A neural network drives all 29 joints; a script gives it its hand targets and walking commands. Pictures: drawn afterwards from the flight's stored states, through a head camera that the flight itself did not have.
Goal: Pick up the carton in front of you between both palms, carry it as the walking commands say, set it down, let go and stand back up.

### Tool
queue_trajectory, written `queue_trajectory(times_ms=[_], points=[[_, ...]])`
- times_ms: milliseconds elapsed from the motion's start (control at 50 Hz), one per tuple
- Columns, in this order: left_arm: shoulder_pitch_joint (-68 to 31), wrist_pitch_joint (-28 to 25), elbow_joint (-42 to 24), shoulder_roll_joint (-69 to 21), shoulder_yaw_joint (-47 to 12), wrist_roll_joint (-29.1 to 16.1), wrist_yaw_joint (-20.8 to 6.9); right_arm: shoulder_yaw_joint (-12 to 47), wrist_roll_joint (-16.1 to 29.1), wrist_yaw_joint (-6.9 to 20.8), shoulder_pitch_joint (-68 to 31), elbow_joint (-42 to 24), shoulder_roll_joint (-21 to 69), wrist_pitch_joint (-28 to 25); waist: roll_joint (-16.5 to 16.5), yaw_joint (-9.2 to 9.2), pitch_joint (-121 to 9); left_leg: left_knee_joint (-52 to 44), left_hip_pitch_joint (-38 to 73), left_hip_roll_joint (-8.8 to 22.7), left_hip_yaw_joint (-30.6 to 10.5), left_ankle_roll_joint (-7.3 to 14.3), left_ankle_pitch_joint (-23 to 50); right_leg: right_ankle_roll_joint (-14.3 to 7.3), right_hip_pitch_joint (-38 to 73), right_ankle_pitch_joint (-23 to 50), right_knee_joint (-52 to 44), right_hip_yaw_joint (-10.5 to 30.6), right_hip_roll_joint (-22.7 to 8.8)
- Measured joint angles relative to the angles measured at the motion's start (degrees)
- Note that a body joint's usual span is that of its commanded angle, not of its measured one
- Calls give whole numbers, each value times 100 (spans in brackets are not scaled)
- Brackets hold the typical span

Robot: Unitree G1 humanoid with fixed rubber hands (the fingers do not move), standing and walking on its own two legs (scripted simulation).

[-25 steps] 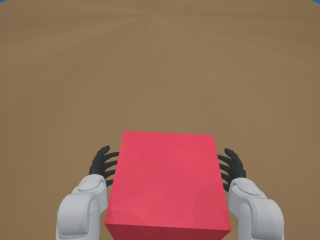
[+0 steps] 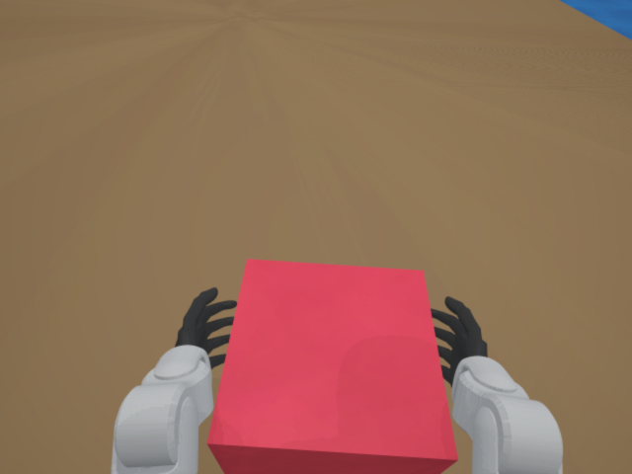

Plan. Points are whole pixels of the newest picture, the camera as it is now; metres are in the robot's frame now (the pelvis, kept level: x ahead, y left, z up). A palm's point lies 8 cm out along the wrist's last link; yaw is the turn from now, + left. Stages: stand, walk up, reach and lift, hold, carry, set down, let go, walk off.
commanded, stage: carry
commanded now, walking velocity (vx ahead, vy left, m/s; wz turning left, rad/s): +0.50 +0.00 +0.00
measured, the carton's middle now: (325, 389) +0.23 -0.01 +0.00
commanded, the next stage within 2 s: hold in 1.72 s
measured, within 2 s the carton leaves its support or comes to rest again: neither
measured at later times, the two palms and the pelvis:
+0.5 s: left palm (236, 204) +0.48 +0.13 +0.09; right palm (426, 204) +0.50 -0.17 +0.08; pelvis +0.25 -0.04 -0.01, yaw +3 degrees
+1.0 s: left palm (234, 190) +0.55 +0.15 +0.05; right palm (404, 191) +0.57 -0.15 +0.05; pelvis +0.31 -0.02 -0.02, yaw +3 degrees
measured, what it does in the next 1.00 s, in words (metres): walks ahead: right foot, then left foot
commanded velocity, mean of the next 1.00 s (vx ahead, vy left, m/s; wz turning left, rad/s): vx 0.00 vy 0.00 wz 0.00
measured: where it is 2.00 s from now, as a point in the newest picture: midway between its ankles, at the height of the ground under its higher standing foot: outside the picture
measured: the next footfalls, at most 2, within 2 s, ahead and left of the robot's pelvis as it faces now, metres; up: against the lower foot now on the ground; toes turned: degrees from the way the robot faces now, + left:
right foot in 0.24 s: +0.33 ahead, -0.12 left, +0.00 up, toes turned +12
left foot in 0.48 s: +0.27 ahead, +0.10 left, +0.00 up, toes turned +3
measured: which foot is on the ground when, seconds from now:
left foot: down 0.00-0.26, up 0.28-0.46, down 0.48-1.00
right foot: up 0.00-0.22, down 0.24-1.00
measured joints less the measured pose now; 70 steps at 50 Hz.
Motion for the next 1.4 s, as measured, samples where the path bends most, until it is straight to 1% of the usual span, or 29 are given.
queue_trajectory(times_ms=[60, 100, 160, 200, 220, 240, 260, 280, 300, 320, 340, 380, 420, 460, 500, 520, 580, 640, 780, 880, 1020, 1100, 1220, 1320, 1400], points=[[124, -55, -166, -12, -27, 19, -8, 44, 8, 19, 58, -107, 4, -43, 30, 19, -104, -376, 499, -23, -49, -80, -125, 82, -183, 431, -977, -105, -60], [153, -50, -311, -15, -19, 8, -8, 80, 13, 20, 52, -216, 3, -35, 29, 57, -133, -476, 791, -22, -77, -152, -286, 97, -201, 667, -1527, -196, -47], [128, 10, -507, -10, 17, -33, 8, 124, 12, 17, -11, -365, -4, 23, 16, 128, -137, -393, 1163, 0, -91, -296, -669, 79, -93, 1012, -2134, -395, 60], [64, 73, -579, -2, 41, -78, 28, 128, 6, 7, -66, -455, -8, 94, 25, 153, -110, -127, 1350, 35, -118, -417, -1041, 63, 153, 1341, -2558, -565, 173], [14, 108, -598, 4, 52, -100, 35, 121, 3, -2, -95, -499, -10, 134, 23, 160, -87, 124, 1404, 61, -133, -483, -1284, 57, 360, 1585, -2849, -664, 235], [-45, 136, -586, 7, 54, -118, 39, 100, 2, -13, -128, -532, -16, 172, 28, 157, -78, 485, 1391, 98, -145, -551, -1554, -92, 586, 1556, -3018, -753, 263], [-122, 119, -478, 11, 33, -121, 47, 27, 11, -21, -210, -500, -25, 219, 168, 197, -60, 1031, 1204, 246, -182, -596, -1698, -326, 613, 1170, -2890, -823, 344], [-229, 114, -346, 17, 31, -128, 56, -51, 25, -38, -305, -448, -30, 273, 287, 233, 12, 1711, 908, 310, -356, -625, -1788, -468, 588, 900, -2704, -869, 394], [-314, 122, -239, 20, 48, -146, 59, -98, 28, -58, -366, -407, -31, 318, 342, 254, 96, 2328, 588, 274, -550, -643, -1952, -537, 605, 750, -2621, -890, 401], [-354, 133, -175, 19, 70, -167, 60, -112, 18, -71, -391, -382, -30, 351, 360, 260, 172, 2766, 295, 199, -692, -629, -2089, -513, 663, 748, -2651, -894, 384], [-351, 141, -151, 16, 93, -187, 61, -98, 3, -77, -391, -368, -30, 370, 357, 261, 231, 2917, 75, 139, -757, -594, -2191, -483, 752, 753, -2741, -894, 370], [-291, 129, -178, 13, 127, -215, 57, -44, -22, -79, -371, -366, -27, 372, 324, 269, 309, 2512, -171, 74, -767, -531, -2209, -472, 950, 747, -2981, -878, 357], [-239, 76, -234, 12, 147, -218, 39, 5, -42, -75, -365, -387, -24, 331, 284, 286, 357, 1892, -304, 53, -715, -500, -1923, -455, 1122, 732, -3151, -862, 354], [-195, 17, -288, 10, 149, -204, 16, 44, -73, -58, -357, -416, -23, 286, 275, 294, 358, 1224, -305, 90, -606, -486, -1290, -426, 1271, 645, -3175, -857, 374], [-145, 0, -344, 10, 138, -219, -44, 60, -67, 4, -324, -453, -20, 268, 307, 306, 280, 845, -161, 176, -538, -464, -348, -384, 1395, 463, -3059, -857, 434], [-122, 15, -349, 9, 137, -213, -50, 74, -73, 13, -286, -449, -18, 264, 283, 302, 194, 846, -83, 189, -523, -447, -310, -358, 1446, 358, -2997, -847, 439], [-142, 119, -278, 11, 128, -179, -56, 66, -97, 25, -253, -380, -20, 316, 164, 273, -63, 864, 100, 161, -494, -422, -746, -296, 1567, 125, -2895, -823, 401], [-225, 202, -149, 18, 131, -124, -56, 14, -91, 34, -316, -224, -24, 354, 86, 232, -202, 893, 194, 119, -467, -415, -925, -218, 1582, -80, -2713, -785, 338], [-322, 181, 255, 22, 146, -5, -79, -63, -141, 87, -404, 232, -27, 272, 67, 178, -212, 1082, 242, 80, -427, -387, -1176, -124, 1564, -380, -2400, -705, 260], [-420, -113, 745, 24, 171, 166, -180, -94, -316, 194, -518, 734, -29, -20, 86, 190, -123, 1168, 236, 73, -406, -362, -1251, -97, 1549, -441, -2311, -679, 236], [-586, -726, 1441, 23, 237, 402, -340, -139, -568, 330, -681, 1420, -25, -626, 103, 208, -21, 1152, 256, 60, -385, -337, -1220, -85, 1571, -395, -2338, -669, 220], [-733, -1097, 1950, 17, 308, 555, -426, -208, -719, 402, -825, 1924, -17, -997, 105, 205, 0, 1105, 278, 53, -377, -326, -1164, -86, 1599, -330, -2398, -669, 217], [-1038, -1726, 2884, -8, 505, 781, -539, -410, -940, 492, -1126, 2848, 11, -1622, 101, 201, 39, 1032, 287, 44, -369, -311, -1057, -96, 1622, -205, -2504, -670, 218], [-1347, -2354, 3697, -51, 760, 985, -635, -667, -1145, 567, -1430, 3641, 56, -2237, 93, 204, 104, 995, 255, 34, -364, -297, -969, -107, 1602, -104, -2566, -668, 214], [-1530, -2784, 4085, -85, 942, 1069, -664, -840, -1240, 591, -1611, 4023, 92, -2663, 87, 210, 179, 983, 215, 26, -361, -287, -914, -116, 1568, -43, -2588, -665, 207]])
